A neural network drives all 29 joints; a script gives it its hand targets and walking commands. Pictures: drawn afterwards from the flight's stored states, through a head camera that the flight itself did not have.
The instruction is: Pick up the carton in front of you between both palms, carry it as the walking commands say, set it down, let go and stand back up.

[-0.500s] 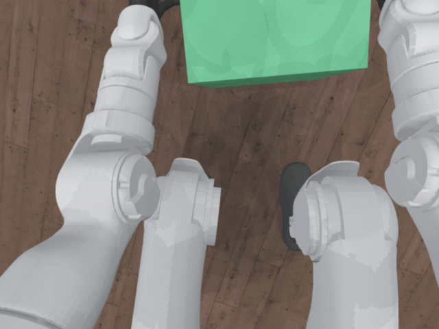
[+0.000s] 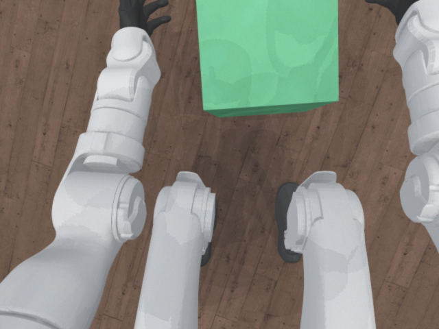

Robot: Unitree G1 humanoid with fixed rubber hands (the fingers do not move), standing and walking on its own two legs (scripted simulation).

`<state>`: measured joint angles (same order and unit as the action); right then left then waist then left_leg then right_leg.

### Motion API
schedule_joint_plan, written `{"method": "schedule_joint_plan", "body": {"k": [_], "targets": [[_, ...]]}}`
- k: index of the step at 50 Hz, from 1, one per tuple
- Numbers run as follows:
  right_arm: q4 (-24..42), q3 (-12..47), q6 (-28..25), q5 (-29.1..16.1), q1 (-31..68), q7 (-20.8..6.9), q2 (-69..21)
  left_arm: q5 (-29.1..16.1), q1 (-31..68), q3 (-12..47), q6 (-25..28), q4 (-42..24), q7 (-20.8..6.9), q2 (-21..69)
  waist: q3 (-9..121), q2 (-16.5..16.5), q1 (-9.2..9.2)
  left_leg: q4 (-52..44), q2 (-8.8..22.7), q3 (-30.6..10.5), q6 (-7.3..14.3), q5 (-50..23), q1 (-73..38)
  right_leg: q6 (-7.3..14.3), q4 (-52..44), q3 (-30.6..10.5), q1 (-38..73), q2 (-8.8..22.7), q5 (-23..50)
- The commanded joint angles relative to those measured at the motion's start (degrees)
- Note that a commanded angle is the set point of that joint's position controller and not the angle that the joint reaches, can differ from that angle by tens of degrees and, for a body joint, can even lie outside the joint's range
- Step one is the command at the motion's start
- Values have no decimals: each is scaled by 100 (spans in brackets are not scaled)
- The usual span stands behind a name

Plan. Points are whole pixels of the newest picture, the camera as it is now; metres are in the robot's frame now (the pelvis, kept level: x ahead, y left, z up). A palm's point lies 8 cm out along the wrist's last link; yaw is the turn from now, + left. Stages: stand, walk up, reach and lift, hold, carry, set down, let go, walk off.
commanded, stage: set down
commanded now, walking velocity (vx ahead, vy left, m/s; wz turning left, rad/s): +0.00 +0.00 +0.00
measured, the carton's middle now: (262, 60) +0.53 -0.05 -0.29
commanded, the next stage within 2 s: let go in 0.74 s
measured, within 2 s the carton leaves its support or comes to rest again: neither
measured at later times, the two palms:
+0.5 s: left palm out of the picture +0.54 +0.15 +0.03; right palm out of the picture +0.55 -0.25 +0.03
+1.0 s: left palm out of the picture +0.50 +0.16 +0.15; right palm out of the picture +0.49 -0.26 +0.15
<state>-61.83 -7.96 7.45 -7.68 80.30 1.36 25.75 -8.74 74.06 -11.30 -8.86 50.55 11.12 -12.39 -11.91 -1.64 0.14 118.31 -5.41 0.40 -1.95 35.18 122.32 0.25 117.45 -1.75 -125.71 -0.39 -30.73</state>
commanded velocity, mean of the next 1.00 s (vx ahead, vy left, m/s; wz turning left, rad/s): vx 0.00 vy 0.00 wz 0.00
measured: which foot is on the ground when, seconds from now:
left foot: down 0.00-1.00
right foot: down 0.00-1.00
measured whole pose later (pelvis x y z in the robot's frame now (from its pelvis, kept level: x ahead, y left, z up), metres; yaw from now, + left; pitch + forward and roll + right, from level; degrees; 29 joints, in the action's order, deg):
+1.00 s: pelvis +0.06 -0.01 +0.26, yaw -3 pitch +42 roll +1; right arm -44.4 -16.1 8.0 6.6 48.8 -1.8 15.2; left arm 5.1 43.8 -15.3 -7.7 38.5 1.1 -8.5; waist 3.9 -0.6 0.7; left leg 57.0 -2.4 -2.9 -1.6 19.6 79.3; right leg 0.8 56.3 -2.2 -82.0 -2.4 -16.1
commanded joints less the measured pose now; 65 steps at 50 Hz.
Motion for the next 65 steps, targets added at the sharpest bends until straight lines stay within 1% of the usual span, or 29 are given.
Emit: {"method": "schedule_joint_plan", "body": {"k": [1, 4, 7, 13, 17, 23, 29, 34, 36, 39, 43, 46, 49, 53, 55, 59, 65], "targets": [[429, -248, -83, 188, 1323, -70, 661, 229, 1178, -287, 84, -398, -56, -479, 6252, 389, -30, -1491, -41, 442, -81, -1313, -2299, -7, -1238, 311, 3764, -120, 1552], [436, -324, -99, 297, 1235, -141, 571, 337, 1087, -395, 114, -349, -125, -431, 6303, 455, 23, -1759, -36, 445, -91, -1407, -2322, -37, -1522, 312, 3877, -156, 1645], [566, -373, -80, 366, 1220, -169, 574, 375, 1032, -448, 109, -456, -166, -451, 6606, 536, 52, -2030, -31, 470, -102, -1495, -2479, -56, -1814, 327, 4220, -195, 1754], [1095, -412, 72, 412, 1183, -163, 663, 315, 901, -434, 1, -996, -198, -580, 7607, 685, 63, -2590, -50, 542, -118, -1784, -2898, -71, -2378, 343, 5358, -276, 2215], [1416, -455, 217, 445, 1025, -195, 641, 306, 720, -429, -111, -1299, -242, -591, 7978, 723, 56, -2999, -77, 561, -123, -1953, -3133, -84, -2771, 320, 5993, -306, 2547], [1529, -577, 291, 540, 654, -300, 494, 412, 370, -508, -158, -1376, -353, -499, 7786, 676, 66, -3689, -70, 517, -136, -2115, -3428, -98, -3436, 248, 6414, -304, 2809], [1428, -741, 183, 719, 325, -388, 335, 592, 52, -629, -58, -1295, -467, -377, 7437, 616, 96, -4442, -26, 430, -163, -2367, -3859, -116, -4165, 184, 6743, -293, 3026], [1437, -864, 86, 859, 169, -439, 274, 713, -108, -696, 23, -1331, -546, -314, 7325, 586, 105, -5076, 15, 350, -190, -2593, -4352, -114, -4777, 150, 7221, -279, 3215], [1348, -905, 52, 912, 111, -463, 212, 767, -152, -731, 49, -1246, -581, -264, 7108, 566, 108, -5306, 37, 320, -200, -2580, -4463, -114, -5009, 131, 7276, -262, 3181], [1297, -978, 8, 1081, -143, -473, 99, 909, -364, -767, 90, -1191, -647, -202, 7043, 539, 77, -5632, 55, 288, -205, -2626, -4757, -122, -5351, 115, 7539, -246, 3229], [1538, -1037, 5, 1387, -972, -404, -106, 1194, -1158, -729, 131, -1298, -779, -197, 7349, 518, 40, -6042, 56, 283, -169, -2927, -5299, -124, -5759, 92, 8321, -241, 3695], [2003, -982, 12, 1511, -1838, -326, -317, 1404, -1947, -605, 162, -1585, -927, -260, 7399, 477, 29, -6345, 56, 272, -112, -3039, -5723, -119, -6077, 54, 8933, -229, 3932], [2569, -843, -62, 1443, -2626, -279, -457, 1449, -2678, -421, 244, -1962, -1058, -290, 7147, 448, 44, -6637, 81, 201, -61, -3149, -6167, -91, -6396, 9, 9323, -214, 4044], [3109, -640, -226, 1218, -3418, -306, -577, 1290, -3437, -179, 393, -2260, -1180, -275, 6495, 428, 56, -7039, 146, 68, -16, -3257, -6733, -59, -6792, -50, 9604, -182, 4050], [3175, -556, -315, 1137, -3888, -336, -653, 1200, -3869, -93, 484, -2263, -1230, -236, 6177, 422, 49, -7217, 177, 10, -4, -3355, -6984, -47, -6955, -78, 9715, -160, 4090], [3068, -450, -508, 1064, -4950, -379, -802, 1093, -4855, 54, 682, -2130, -1303, -178, 5656, 381, 39, -7517, 234, -90, 11, -3658, -7510, -39, -7228, -110, 9925, -124, 4260], [3069, -255, -783, 962, -6455, -368, -883, 1001, -6217, 263, 954, -2161, -1321, -222, 4880, 244, 52, -8004, 305, -192, 8, -4038, -8442, -40, -7730, -145, 10377, -113, 4388]]}}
